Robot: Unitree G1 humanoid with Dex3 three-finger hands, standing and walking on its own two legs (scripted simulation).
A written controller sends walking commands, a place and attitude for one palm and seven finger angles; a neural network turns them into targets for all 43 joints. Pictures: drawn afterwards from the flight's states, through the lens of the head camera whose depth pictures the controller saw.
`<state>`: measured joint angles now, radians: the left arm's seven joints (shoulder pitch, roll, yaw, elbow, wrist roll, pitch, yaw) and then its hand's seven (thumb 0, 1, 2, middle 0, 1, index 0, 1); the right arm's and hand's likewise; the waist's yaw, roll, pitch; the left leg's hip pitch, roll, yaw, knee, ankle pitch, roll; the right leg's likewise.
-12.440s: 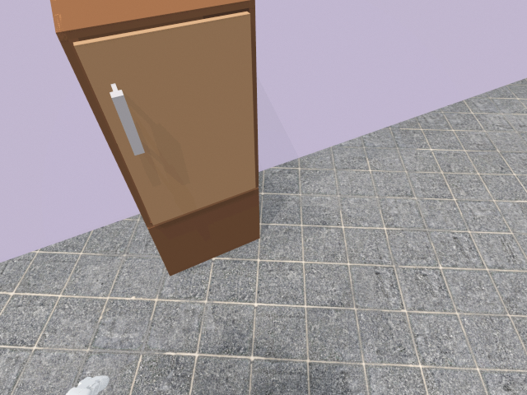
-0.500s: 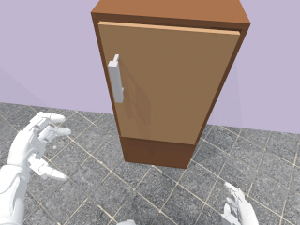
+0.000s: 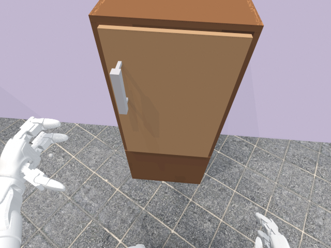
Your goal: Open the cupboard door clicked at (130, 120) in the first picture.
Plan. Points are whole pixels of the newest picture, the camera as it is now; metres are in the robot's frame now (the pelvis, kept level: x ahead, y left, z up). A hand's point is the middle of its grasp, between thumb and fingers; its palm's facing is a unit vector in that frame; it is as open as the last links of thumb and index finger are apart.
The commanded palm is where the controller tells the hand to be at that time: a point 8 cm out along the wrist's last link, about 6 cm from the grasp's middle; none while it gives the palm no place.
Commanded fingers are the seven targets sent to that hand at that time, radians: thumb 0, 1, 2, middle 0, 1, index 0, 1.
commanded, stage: raise the hand with hooked fingers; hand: left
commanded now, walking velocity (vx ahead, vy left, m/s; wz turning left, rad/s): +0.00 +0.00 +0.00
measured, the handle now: (121, 88) +0.54 +0.17 +0.06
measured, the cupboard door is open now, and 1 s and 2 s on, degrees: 0 0 0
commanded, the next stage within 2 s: move the hooked fingers beside the handle in 0.10 s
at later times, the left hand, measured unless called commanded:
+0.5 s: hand (64, 143) +0.32 +0.26 +0.08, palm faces -0.01 -1.00 -0.03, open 14.0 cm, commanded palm +0.30 +0.31 +0.08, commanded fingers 0.00 -0.50 0.30 -0.30 -1.20 -0.30 -1.20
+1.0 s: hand (78, 120) +0.40 +0.25 +0.08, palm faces -0.02 -1.00 -0.02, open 14.0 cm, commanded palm +0.37 +0.30 +0.07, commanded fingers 0.00 -0.50 0.30 -0.30 -1.20 -0.30 -1.20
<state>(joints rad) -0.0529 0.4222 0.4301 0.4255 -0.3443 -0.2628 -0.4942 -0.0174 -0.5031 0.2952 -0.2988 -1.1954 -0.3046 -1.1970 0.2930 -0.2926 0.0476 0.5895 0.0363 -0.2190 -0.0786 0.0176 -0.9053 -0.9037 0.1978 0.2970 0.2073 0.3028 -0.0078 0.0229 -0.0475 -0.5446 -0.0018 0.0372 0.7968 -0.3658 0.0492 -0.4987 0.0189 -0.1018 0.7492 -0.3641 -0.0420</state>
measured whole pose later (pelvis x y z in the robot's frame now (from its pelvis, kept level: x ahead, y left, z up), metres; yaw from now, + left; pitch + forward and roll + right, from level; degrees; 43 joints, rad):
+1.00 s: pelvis +0.01 +0.00 -0.01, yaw -1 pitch +11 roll -1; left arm -0.45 0.49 0.43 0.82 -0.26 -0.30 -0.49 -0.02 -0.50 0.30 -0.30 -1.20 -0.30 -1.20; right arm 0.34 -0.30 0.04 0.62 0.04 -0.12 -0.07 0.02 -0.91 -0.90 0.20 0.30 0.21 0.30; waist -0.06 0.02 -0.07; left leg -0.65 0.01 0.05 0.83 -0.38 0.04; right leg -0.61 0.03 -0.09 0.79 -0.38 -0.05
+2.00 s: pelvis +0.01 +0.00 -0.02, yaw -3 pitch +19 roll -2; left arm -0.82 0.61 0.47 1.15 -0.14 -0.36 -0.40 -0.02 -0.50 0.30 -0.30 -1.20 -0.30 -1.20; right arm 0.44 -0.30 0.04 0.62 0.00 0.04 -0.02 0.01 -0.91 -0.90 0.20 0.30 0.21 0.30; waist -0.15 0.02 -0.10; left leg -0.84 0.04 0.06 0.93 -0.42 0.05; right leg -0.81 0.05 -0.07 0.87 -0.40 -0.04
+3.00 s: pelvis +0.01 +0.01 -0.02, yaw -2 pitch +18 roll -3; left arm -0.81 0.56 0.40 1.15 -0.15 -0.35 -0.37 -0.02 -0.50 0.30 -0.30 -1.20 -0.30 -1.20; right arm 0.42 -0.29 0.05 0.62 0.01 0.05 -0.02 0.01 -0.91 -0.90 0.20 0.30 0.21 0.30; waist -0.14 0.02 -0.10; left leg -0.83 0.03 0.05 0.95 -0.43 0.06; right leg -0.79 0.04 -0.09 0.87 -0.40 -0.04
